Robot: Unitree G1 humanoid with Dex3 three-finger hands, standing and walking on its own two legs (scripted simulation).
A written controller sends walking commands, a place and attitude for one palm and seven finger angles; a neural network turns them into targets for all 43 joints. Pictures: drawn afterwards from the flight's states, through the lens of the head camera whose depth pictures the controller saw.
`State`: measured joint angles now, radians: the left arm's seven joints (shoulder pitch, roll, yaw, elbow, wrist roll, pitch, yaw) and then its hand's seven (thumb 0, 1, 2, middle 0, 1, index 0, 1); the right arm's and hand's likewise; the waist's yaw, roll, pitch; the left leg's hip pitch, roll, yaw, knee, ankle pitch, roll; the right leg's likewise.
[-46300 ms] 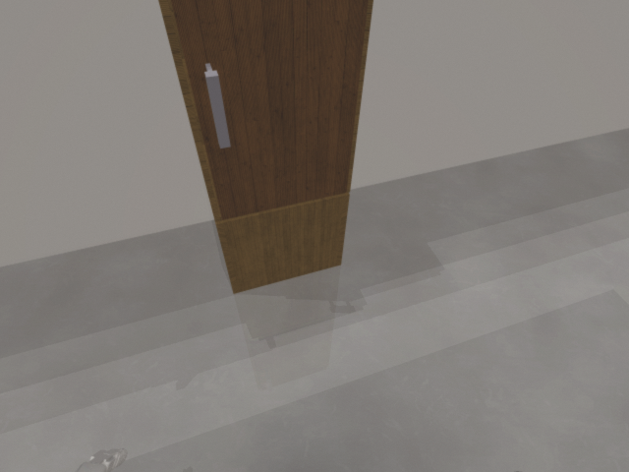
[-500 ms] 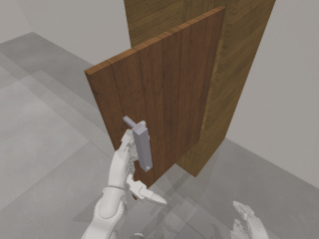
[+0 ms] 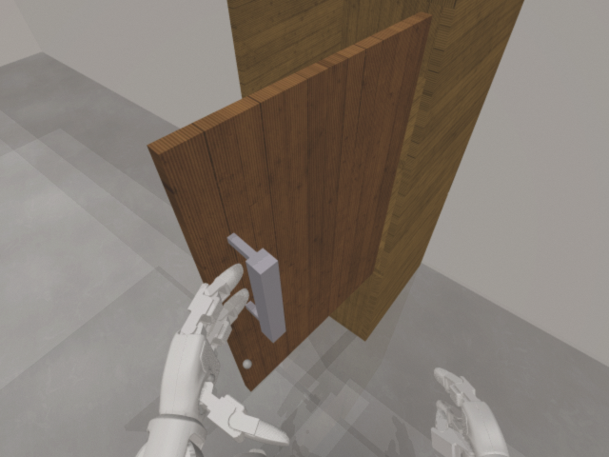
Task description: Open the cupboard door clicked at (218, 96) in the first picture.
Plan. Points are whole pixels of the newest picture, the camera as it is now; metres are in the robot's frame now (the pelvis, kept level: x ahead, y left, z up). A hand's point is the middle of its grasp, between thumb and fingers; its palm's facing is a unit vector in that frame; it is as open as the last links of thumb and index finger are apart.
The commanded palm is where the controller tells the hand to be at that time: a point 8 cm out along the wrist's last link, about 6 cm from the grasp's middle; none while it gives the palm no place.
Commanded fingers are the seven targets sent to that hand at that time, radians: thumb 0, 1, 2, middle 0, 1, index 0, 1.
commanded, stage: slide the hand sideways off the handle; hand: left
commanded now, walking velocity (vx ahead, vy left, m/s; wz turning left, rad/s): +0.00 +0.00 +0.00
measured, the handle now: (256, 290) +0.31 +0.08 +0.08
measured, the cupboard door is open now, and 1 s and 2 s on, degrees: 84 84 84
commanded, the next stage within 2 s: draw the hand back to the body in 0.44 s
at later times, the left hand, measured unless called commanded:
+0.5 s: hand (196, 401) +0.17 +0.13 +0.07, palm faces +0.00 -1.00 -0.02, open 16.3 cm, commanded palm +0.15 +0.18 +0.08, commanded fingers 0.00 -0.50 0.30 -0.15 -0.30 -0.15 -0.30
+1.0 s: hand (132, 388) +0.17 +0.17 +0.12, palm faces +0.02 -1.00 -0.06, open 16.3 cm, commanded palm +0.14 +0.23 +0.14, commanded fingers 0.00 -0.36 0.36 -0.16 -0.30 -0.16 -0.30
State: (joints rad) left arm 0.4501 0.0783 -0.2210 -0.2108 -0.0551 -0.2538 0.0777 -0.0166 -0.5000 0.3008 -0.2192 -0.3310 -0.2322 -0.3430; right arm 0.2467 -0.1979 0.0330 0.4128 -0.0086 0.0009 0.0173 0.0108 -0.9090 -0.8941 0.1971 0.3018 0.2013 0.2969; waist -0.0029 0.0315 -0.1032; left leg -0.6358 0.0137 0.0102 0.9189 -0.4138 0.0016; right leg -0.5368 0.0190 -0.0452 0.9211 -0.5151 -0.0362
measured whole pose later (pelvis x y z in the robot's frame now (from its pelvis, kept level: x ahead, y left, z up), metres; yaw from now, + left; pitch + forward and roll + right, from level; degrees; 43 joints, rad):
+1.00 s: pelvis +0.00 +0.02 +0.00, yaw +1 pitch +6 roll -2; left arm 0.61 0.23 0.05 -0.45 -0.24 -0.15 -0.13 -0.02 -0.50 0.30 -0.15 -0.30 -0.15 -0.30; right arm 0.28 -0.22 0.04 0.42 0.04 -0.10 -0.06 0.01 -0.91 -0.89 0.20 0.30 0.20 0.30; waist 0.03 0.06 -0.13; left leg -0.62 0.01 -0.02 0.93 -0.42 0.02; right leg -0.48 0.02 -0.07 0.88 -0.50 -0.02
